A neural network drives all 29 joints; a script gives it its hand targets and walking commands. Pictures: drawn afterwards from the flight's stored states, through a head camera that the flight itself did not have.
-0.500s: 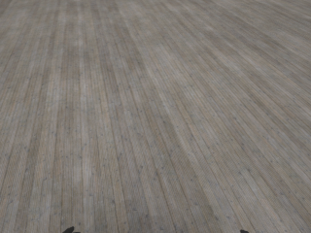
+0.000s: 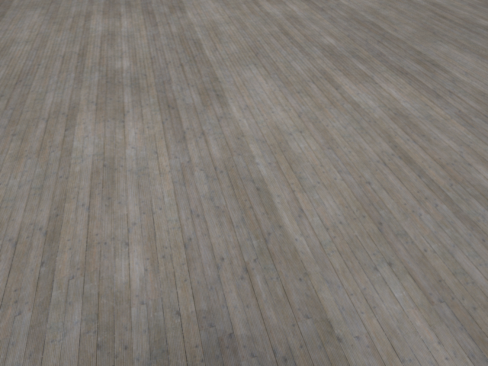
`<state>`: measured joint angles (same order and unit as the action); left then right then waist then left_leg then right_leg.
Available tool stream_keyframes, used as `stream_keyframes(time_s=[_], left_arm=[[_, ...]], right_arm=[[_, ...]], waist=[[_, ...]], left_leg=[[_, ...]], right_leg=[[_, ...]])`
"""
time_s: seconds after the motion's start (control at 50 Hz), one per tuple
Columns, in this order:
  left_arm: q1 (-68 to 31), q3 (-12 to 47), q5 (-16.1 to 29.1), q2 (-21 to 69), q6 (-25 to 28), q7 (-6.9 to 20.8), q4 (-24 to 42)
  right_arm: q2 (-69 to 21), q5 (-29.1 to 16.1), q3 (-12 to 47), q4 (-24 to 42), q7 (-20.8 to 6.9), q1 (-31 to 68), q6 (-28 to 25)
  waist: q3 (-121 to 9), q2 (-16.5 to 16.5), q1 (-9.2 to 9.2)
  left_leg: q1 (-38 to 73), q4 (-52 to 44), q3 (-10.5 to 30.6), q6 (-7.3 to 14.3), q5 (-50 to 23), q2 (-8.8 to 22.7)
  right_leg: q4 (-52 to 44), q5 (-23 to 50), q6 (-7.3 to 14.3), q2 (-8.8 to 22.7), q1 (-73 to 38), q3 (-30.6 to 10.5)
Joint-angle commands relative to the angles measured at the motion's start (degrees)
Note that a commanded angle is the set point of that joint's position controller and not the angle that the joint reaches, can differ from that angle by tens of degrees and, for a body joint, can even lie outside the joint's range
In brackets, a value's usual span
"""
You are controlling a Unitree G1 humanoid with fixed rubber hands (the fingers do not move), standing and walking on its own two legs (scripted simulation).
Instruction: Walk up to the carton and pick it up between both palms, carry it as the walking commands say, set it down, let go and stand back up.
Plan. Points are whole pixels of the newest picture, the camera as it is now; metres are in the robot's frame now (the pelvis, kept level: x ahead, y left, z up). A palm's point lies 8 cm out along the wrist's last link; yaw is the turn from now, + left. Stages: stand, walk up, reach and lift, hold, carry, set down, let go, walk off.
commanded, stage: stand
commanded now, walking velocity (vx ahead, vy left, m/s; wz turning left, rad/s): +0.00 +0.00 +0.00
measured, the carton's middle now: out of the picture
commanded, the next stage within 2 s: walk up in 0.10 s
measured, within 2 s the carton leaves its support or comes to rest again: neither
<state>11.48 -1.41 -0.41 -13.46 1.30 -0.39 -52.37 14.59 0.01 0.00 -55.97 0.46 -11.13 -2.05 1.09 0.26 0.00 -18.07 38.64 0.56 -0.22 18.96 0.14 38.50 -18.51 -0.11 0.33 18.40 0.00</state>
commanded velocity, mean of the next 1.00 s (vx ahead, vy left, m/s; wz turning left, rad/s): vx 0.00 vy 0.00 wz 0.00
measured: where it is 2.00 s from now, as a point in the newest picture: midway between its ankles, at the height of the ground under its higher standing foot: (110, 347)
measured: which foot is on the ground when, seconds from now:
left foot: down 0.00-0.36, up 0.38-0.62, down 0.64-1.00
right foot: down 0.00-0.66, up 0.68-0.98, down 1.00-1.00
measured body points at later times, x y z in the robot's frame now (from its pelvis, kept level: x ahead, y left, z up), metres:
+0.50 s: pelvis -0.01 +0.02 +0.00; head +0.01 +0.03 +0.45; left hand +0.06 +0.33 -0.11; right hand +0.14 -0.24 -0.11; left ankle +0.03 +0.16 -0.69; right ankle +0.02 -0.12 -0.72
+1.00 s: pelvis +0.07 +0.15 +0.01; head +0.08 +0.15 +0.46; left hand +0.04 +0.51 -0.08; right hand +0.33 -0.05 -0.08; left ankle +0.02 +0.23 -0.72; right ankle +0.15 +0.11 -0.71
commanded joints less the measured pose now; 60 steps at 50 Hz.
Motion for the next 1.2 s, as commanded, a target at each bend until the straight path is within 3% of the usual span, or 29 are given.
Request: stream_keyframes(time_s=[0.0,0.16,0.26,0.28,0.3,0.32,0.34,0.36,0.42,0.48,0.56,0.6,0.62,0.64,0.66,0.68,0.72,0.76,0.86,0.92,0.94,0.96,0.98,1.0,1.02,1.04,1.1,1.14,1.18], left_arm=[[-5.0,-3.6,0.2,-15.6,1.8,-0.3,0.3],[-5.0,-3.7,0.3,-16.0,1.9,-0.3,-0.1],[-5.1,-3.5,0.2,-16.0,2.0,-0.3,-0.4],[-2.1,-7.7,-1.2,-28.1,3.0,-0.4,3.7],[0.4,-8.8,-1.4,-30.0,3.4,-0.8,2.8],[-0.5,-9.1,-1.8,-31.0,4.0,-0.9,3.3],[-3.1,-9.2,-1.8,-30.9,4.3,-1.1,4.2],[-5.5,-9.0,-1.6,-30.6,4.4,-1.2,5.0],[-5.6,-8.8,-1.9,-28.4,5.5,-1.3,5.9],[-9.0,-9.7,-2.8,-30.3,6.1,-0.9,6.2],[-12.8,-9.5,-2.9,-30.3,5.4,0.5,6.8],[-12.9,-7.7,-2.7,-25.3,3.9,0.9,7.7],[-13.8,-6.5,-2.0,-21.9,3.7,1.0,9.7],[-13.8,-5.7,-1.3,-22.3,3.6,0.5,10.5],[-13.1,-6.6,-1.7,-25.8,4.1,0.0,9.8],[-12.1,-6.1,-1.1,-26.7,4.5,0.0,8.0],[-7.3,-5.5,-0.4,-25.4,4.5,0.2,5.4],[-6.5,-6.1,-0.3,-25.2,4.8,-0.1,5.2],[-5.3,-6.4,-0.3,-26.7,6.6,-0.7,3.4],[-1.0,-6.3,0.3,-25.7,7.6,-1.2,2.5],[2.7,-6.4,0.5,-26.0,8.1,-1.5,2.1],[6.4,-7.1,0.3,-28.1,8.3,-1.9,1.3],[13.2,-8.9,-0.2,-34.4,8.1,-2.5,0.3],[7.3,-9.3,-0.4,-37.0,7.6,-3.0,2.3],[0.3,-8.6,-0.6,-34.9,7.7,-2.3,4.6],[-1.7,-7.9,-0.3,-31.5,7.9,-1.9,6.4],[2.4,-7.3,-0.1,-27.5,8.2,-2.2,5.8],[4.4,-7.0,0.3,-27.2,7.9,-1.5,5.3],[3.8,-6.9,0.7,-27.5,7.3,-0.9,5.7]], right_arm=[[14.7,1.0,-3.8,2.0,0.6,5.4,-1.2],[14.9,1.0,-3.6,1.8,0.5,5.6,-1.3],[14.9,0.9,-3.8,1.0,0.6,5.1,-1.1],[20.8,5.1,-8.4,14.1,-2.9,9.7,1.5],[18.0,5.1,-8.0,15.9,-6.3,12.0,2.6],[17.3,5.7,-8.1,16.9,-7.4,12.8,3.3],[18.6,6.3,-8.7,17.3,-8.1,12.7,3.7],[19.5,5.7,-9.0,17.2,-8.8,11.2,3.7],[19.4,4.7,-9.3,18.3,-11.0,11.9,3.6],[18.8,3.5,-9.6,18.5,-12.0,7.3,4.2],[18.7,2.0,-10.0,17.0,-11.4,-0.2,4.2],[22.1,3.0,-10.6,13.6,-9.9,-8.5,3.7],[28.2,3.5,-11.9,14.7,-8.9,-8.5,3.8],[31.9,3.6,-12.0,17.5,-8.7,-1.8,3.7],[31.6,2.9,-11.8,19.6,-8.9,2.5,3.5],[28.6,3.0,-11.9,19.3,-8.7,3.0,3.6],[24.8,3.3,-11.2,19.4,-7.7,4.0,3.7],[24.1,3.4,-10.5,19.7,-8.3,3.7,3.6],[24.8,3.8,-10.1,21.1,-9.9,9.0,4.0],[24.3,3.7,-10.0,22.3,-10.3,12.7,3.7],[23.9,3.5,-9.7,23.1,-10.5,15.0,3.5],[21.0,2.8,-8.6,24.2,-10.7,16.4,3.0],[17.5,2.6,-7.7,24.7,-10.7,15.8,2.6],[17.6,4.0,-7.0,22.6,-10.1,11.7,2.6],[20.9,4.0,-7.6,21.6,-10.0,9.4,2.4],[23.0,3.6,-7.7,20.1,-10.4,7.3,2.3],[21.8,2.7,-7.7,18.6,-12.0,9.6,2.9],[20.7,2.5,-7.2,18.5,-12.5,10.6,3.2],[19.6,2.1,-6.8,18.7,-12.2,11.4,3.8]], waist=[[-1.6,0.0,0.27],[-1.9,2.1,0.04],[-1.9,0.0,-0.29],[-2.8,-1.6,1.32],[-4.4,-7.3,2.24],[-5.4,-8.6,2.41],[-4.4,-5.4,1.01],[-4.0,-5.3,-0.34],[-6.0,-3.8,0.23],[-8.9,-8.5,-3.16],[-11.1,-7.8,-7.41],[-10.3,7.9,-11.15],[-6.5,19.7,-11.61],[-3.7,23.8,-8.09],[-3.6,19.3,-6.23],[-2.9,13.3,-5.69],[-5.1,11.4,-4.16],[-6.5,13.2,-3.48],[-2.0,12.6,-2.12],[-3.1,11.7,0.71],[-4.2,8.2,3.3],[-6.8,3.3,5.93],[-14.4,-10.2,9.3],[-12.7,-10.5,5.5],[-12.0,-4.0,1.5],[-12.2,0.5,0.67],[-10.8,-2.2,3.12],[-11.3,-2.9,3.6],[-9.5,-4.4,2.94]], left_leg=[[1.8,-13.3,8.5,3.6,-6.9,5.9],[2.2,-13.6,8.6,3.5,-6.7,6.1],[2.9,-13.4,7.8,3.4,-6.9,5.8],[-17.0,-7.3,13.7,5.2,-5.7,2.0],[-23.6,0.7,6.5,3.9,-1.2,-0.3],[-28.2,10.1,4.1,2.2,2.5,2.8],[-29.9,15.3,4.5,1.1,2.3,5.3],[-28.5,17.4,5.5,0.6,0.9,5.9],[-23.9,16.2,6.2,-0.1,-1.8,7.6],[-16.7,10.6,3.1,0.5,-1.3,8.2],[-3.1,-1.8,-2.7,3.2,-4.0,5.9],[12.2,-13.9,3.4,7.8,0.5,2.3],[15.1,-22.9,23.6,10.7,2.8,11.4],[12.8,-28.1,39.5,12.9,4.7,12.7],[11.7,-29.0,40.1,13.8,5.8,12.4],[12.9,-27.7,36.4,11.1,2.7,9.5],[18.2,-22.0,28.1,9.6,-6.2,6.4],[16.7,-23.5,29.8,12.3,-0.3,6.7],[4.9,-27.7,34.6,14.6,7.9,8.1],[-2.4,-24.6,34.4,13.5,6.9,7.1],[-7.8,-21.7,31.5,11.3,7.0,5.2],[-15.7,-16.2,22.0,5.0,6.4,-0.6],[-27.0,-1.5,11.2,0.2,8.6,-6.7],[-31.3,11.2,8.9,0.0,5.9,-3.4],[-32.2,16.8,8.7,0.2,3.1,1.0],[-30.4,18.7,8.5,0.2,-0.8,2.0],[-23.9,15.3,5.7,0.8,-8.2,4.8],[-26.2,14.4,1.5,0.2,-7.9,5.3],[-26.5,12.4,-1.2,-0.8,-7.5,6.3]], right_leg=[[-11.8,7.7,3.9,5.2,-4.7,-7.1],[-12.5,7.6,4.1,5.6,-5.2,-7.9],[-13.1,7.6,3.6,5.5,-4.1,-7.4],[-15.2,-4.3,6.1,9.7,-15.3,-10.1],[-22.7,-10.3,8.8,19.4,-21.7,-15.2],[-27.1,-12.1,12.0,27.4,-23.4,-17.9],[-27.6,-12.8,13.4,29.2,-21.0,-18.1],[-27.6,-12.6,13.1,28.3,-17.9,-16.0],[-26.4,-8.8,11.9,25.0,-13.5,-9.9],[-23.6,-3.8,10.8,23.9,-12.6,-1.0],[-17.0,-0.1,7.8,19.6,-7.1,7.2],[8.0,-4.1,2.6,8.8,7.4,13.5],[17.9,-14.0,-0.1,3.0,22.5,13.1],[20.8,-18.8,-1.3,0.2,29.7,4.8],[20.5,-16.5,-0.7,0.3,28.2,0.2],[19.2,-11.3,-0.6,1.4,26.2,0.1],[14.2,-8.4,-1.1,2.0,24.8,0.4],[8.9,-7.7,-0.9,0.3,20.6,0.9],[2.7,-5.6,-0.1,-0.2,11.1,-0.3],[-5.5,-1.2,2.1,0.3,-0.1,-3.2],[-13.5,3.1,3.8,1.1,-9.4,-4.1],[-23.7,1.4,5.0,4.3,-22.6,-5.4],[-29.9,-9.1,7.8,18.9,-39.1,-18.2],[-31.5,-15.8,10.7,29.3,-36.2,-26.9],[-28.2,-12.5,12.8,30.6,-34.9,-23.4],[-27.1,-8.7,10.7,27.6,-33.0,-17.6],[-25.2,5.4,0.8,17.1,-27.6,-4.0],[-23.3,18.0,0.0,18.1,-32.6,1.0],[-22.3,27.5,1.9,18.7,-31.9,5.6]])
